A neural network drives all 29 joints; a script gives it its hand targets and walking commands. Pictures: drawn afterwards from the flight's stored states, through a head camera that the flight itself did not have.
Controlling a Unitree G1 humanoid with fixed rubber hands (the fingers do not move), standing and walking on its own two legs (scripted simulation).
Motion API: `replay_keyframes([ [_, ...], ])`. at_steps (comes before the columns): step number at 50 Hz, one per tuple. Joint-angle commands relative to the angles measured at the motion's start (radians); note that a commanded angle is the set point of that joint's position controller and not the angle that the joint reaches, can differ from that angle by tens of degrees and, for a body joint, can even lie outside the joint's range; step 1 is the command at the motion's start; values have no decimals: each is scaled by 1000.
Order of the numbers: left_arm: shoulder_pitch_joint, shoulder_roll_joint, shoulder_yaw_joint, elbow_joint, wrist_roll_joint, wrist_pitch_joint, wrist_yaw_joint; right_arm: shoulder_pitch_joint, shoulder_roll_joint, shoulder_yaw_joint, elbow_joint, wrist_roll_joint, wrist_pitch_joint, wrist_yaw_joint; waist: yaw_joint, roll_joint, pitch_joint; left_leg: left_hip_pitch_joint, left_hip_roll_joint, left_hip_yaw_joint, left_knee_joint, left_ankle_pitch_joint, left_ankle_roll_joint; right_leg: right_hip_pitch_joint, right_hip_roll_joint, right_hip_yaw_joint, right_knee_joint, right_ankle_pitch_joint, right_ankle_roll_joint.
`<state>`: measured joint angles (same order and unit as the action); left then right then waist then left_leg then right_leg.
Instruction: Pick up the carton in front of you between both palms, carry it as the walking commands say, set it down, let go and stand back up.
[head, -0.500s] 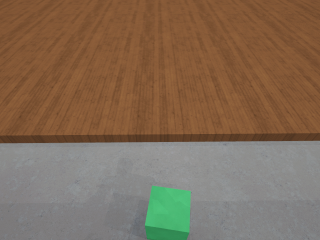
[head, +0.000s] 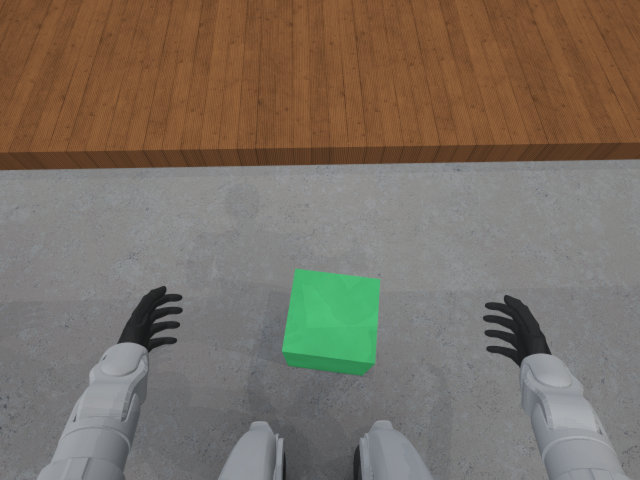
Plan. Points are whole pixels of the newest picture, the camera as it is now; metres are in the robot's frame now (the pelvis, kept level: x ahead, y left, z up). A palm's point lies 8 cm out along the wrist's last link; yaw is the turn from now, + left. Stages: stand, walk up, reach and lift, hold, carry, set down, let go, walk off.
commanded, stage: reach and lift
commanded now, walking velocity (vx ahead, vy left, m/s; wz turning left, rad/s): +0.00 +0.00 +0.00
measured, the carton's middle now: (330, 325) +0.43 -0.04 -0.59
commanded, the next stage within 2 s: none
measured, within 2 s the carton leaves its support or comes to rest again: neither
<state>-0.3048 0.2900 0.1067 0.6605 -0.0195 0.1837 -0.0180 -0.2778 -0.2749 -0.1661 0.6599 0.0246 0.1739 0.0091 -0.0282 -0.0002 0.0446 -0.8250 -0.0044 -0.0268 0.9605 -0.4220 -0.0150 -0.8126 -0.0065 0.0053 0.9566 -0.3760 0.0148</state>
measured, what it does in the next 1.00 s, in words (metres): lowers itself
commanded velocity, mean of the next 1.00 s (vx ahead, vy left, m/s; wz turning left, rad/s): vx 0.00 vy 0.00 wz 0.00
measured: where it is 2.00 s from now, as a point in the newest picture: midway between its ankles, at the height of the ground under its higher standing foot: outside the picture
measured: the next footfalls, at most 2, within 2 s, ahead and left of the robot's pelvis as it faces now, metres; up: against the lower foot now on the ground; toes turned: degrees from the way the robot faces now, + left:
none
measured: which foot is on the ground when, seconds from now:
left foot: down 0.00-1.00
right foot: down 0.00-1.00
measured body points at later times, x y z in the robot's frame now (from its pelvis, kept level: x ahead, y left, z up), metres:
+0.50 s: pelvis -0.07 +0.01 -0.07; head +0.22 +0.00 +0.27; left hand +0.48 +0.17 -0.16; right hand +0.42 -0.23 -0.16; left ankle +0.02 +0.13 -0.68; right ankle +0.01 -0.12 -0.68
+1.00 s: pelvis -0.07 +0.01 -0.22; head +0.28 +0.00 +0.07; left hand +0.47 +0.16 -0.38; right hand +0.42 -0.24 -0.37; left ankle +0.02 +0.13 -0.68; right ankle +0.01 -0.13 -0.68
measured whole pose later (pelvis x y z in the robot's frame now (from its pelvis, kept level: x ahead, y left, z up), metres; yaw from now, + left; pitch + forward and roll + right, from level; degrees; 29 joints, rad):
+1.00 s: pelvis -0.07 +0.01 -0.22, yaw -3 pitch +53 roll -2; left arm -1.16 0.31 0.17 0.92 -0.05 0.09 0.07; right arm -1.08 -0.24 -0.30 0.86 0.11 0.05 -0.07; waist -0.06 0.02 -0.05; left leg -2.12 -0.04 -0.06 1.72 -0.51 -0.02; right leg -2.10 0.04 0.03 1.71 -0.53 0.04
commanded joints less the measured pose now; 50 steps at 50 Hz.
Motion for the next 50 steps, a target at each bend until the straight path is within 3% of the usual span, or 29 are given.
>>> replay_keyframes([
  [1,-248,100,37,-7,-11,-34,19,-226,-104,-61,-24,26,-37,-16,-22,33,-592,95,-38,0,7,482,-27,21,57,-18,12,441,33],
  [6,-521,116,54,-7,-14,-27,35,-481,-109,-90,-45,45,-43,-29,-5,36,-795,61,-52,26,59,472,-23,-57,64,-22,41,424,39],
  [15,-947,146,94,177,-15,18,25,-863,-82,-132,85,36,12,-62,-48,18,-862,-155,-64,55,57,129,-29,-207,61,-60,46,120,56],
  [20,-1125,147,133,251,22,-2,17,-1019,-66,-191,123,1,-5,-71,-70,45,-944,-197,-70,57,78,124,-31,-277,64,-77,70,112,58],
  [28,-1111,98,188,208,105,-52,31,-972,-28,-244,81,-57,-64,-57,-72,84,-1144,-146,-81,44,145,371,-27,-324,77,-82,125,323,54],
  [36,-981,17,215,256,134,-119,40,-866,28,-270,161,-72,-140,-39,-70,84,-963,-491,-70,24,358,417,-28,-639,68,-60,330,383,51],
  [43,-1041,89,106,166,21,-129,83,-935,-60,-174,101,41,-158,-69,-60,82,-1195,-559,-68,28,622,478,-40,-721,72,-69,591,436,66],
  [50,-1189,167,5,132,-103,-97,110,-1061,-137,-96,92,152,-122,-104,-63,92,-1271,-605,-60,56,800,324,-43,-773,65,-87,773,296,66],
])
